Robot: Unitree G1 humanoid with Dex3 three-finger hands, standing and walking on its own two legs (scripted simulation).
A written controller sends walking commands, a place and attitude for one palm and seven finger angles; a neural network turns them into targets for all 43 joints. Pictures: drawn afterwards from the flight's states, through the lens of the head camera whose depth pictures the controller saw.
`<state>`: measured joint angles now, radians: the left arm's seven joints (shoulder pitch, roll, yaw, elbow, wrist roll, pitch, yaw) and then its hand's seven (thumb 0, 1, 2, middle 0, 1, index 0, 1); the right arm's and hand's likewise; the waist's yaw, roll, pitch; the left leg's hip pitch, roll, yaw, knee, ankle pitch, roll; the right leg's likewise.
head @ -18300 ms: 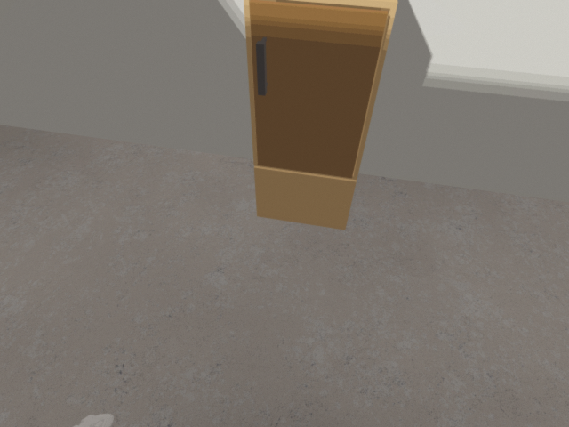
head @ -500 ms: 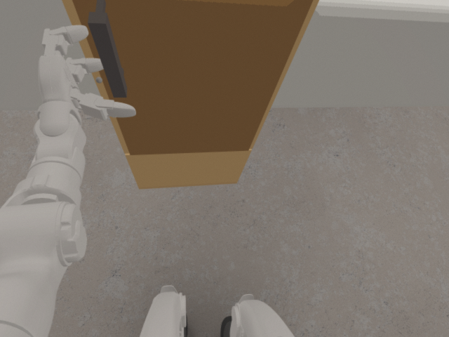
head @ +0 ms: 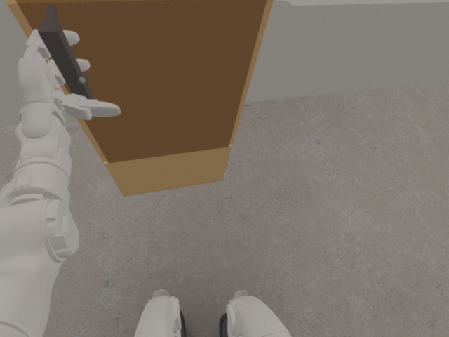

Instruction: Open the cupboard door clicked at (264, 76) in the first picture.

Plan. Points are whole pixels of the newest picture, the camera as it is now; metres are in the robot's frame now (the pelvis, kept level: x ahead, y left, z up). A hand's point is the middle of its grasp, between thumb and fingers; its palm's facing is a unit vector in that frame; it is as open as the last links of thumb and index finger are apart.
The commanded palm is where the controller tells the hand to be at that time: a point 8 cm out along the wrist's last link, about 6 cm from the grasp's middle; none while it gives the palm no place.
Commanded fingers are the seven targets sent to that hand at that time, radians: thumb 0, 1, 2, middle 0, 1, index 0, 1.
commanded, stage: close the thumb around the handle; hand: left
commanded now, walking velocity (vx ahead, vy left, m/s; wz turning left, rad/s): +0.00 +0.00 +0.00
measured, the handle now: (70, 59) +0.58 +0.21 +0.08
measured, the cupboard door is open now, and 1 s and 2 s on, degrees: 0 1 44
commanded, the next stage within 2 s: pull the door open along its arc in 0.74 s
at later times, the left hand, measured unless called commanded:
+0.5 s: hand (80, 80) +0.54 +0.19 +0.07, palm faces +0.13 -0.99 -0.01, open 8.3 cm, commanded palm +0.52 +0.22 +0.08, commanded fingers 0.00 0.84 0.88 -0.40 -1.34 -0.40 -1.34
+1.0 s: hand (88, 83) +0.54 +0.18 +0.07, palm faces +0.14 -0.99 +0.00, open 5.6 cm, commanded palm +0.49 +0.21 +0.08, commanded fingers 0.00 0.90 0.90 -0.40 -1.35 -0.40 -1.35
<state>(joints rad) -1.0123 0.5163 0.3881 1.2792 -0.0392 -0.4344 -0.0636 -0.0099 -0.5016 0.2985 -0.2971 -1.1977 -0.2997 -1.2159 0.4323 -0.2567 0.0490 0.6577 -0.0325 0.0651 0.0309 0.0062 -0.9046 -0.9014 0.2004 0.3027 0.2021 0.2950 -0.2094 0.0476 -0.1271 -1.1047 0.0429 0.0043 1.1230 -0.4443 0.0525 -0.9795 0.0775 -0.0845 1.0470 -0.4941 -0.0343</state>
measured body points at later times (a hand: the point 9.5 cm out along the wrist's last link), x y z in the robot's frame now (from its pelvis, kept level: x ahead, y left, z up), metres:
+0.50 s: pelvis +0.01 +0.00 +0.00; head +0.15 +0.04 +0.43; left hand +0.53 +0.25 +0.08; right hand -0.01 -0.26 -0.10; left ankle +0.04 +0.09 -0.65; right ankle +0.00 -0.11 -0.65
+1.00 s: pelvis +0.01 +0.00 +0.00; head +0.15 +0.03 +0.43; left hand +0.52 +0.23 +0.07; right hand -0.02 -0.26 -0.11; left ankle +0.04 +0.09 -0.65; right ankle +0.00 -0.11 -0.65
